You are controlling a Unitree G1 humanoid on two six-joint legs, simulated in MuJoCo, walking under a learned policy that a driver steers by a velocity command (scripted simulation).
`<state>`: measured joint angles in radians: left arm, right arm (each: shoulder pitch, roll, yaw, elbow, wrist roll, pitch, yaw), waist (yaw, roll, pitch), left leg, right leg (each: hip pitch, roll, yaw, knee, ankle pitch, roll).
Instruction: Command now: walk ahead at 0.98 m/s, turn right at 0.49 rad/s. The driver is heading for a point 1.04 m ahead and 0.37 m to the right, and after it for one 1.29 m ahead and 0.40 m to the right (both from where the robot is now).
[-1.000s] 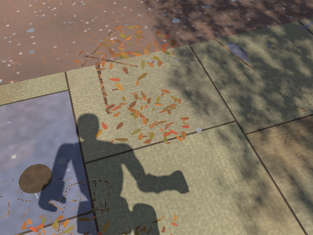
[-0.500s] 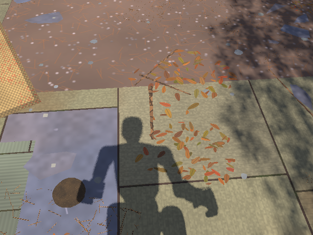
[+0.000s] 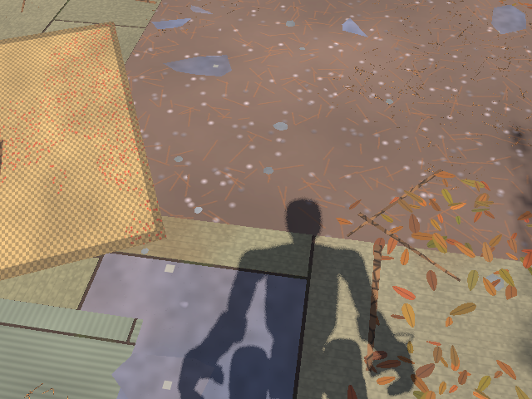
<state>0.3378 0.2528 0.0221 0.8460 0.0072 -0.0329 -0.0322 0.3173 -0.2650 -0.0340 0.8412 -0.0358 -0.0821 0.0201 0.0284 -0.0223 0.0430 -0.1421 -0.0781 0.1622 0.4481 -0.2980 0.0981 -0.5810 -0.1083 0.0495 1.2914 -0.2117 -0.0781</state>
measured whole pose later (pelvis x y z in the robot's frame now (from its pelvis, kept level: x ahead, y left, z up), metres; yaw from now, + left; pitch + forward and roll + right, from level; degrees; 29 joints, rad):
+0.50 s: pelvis +0.45 -0.05 +0.00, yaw -24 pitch +0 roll -1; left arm 0.49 0.29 0.06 0.90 0.01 -0.05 -0.01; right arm -0.01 -0.22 0.05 0.59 -0.06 -0.07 0.01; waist 0.08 0.00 0.02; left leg -0.71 0.15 -0.13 0.98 -0.17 -0.06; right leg -0.10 0.23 0.10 0.40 -0.28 -0.19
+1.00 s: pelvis +0.87 -0.20 -0.01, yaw -52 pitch +2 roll +3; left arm -0.05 0.33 0.03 0.57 0.04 0.00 -0.09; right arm 0.53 -0.32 -0.05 0.90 -0.03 -0.11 0.00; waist -0.08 -0.05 0.01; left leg 0.13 0.00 0.25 0.23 -0.37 -0.06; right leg -0.82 -0.06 -0.07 0.98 -0.05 -0.12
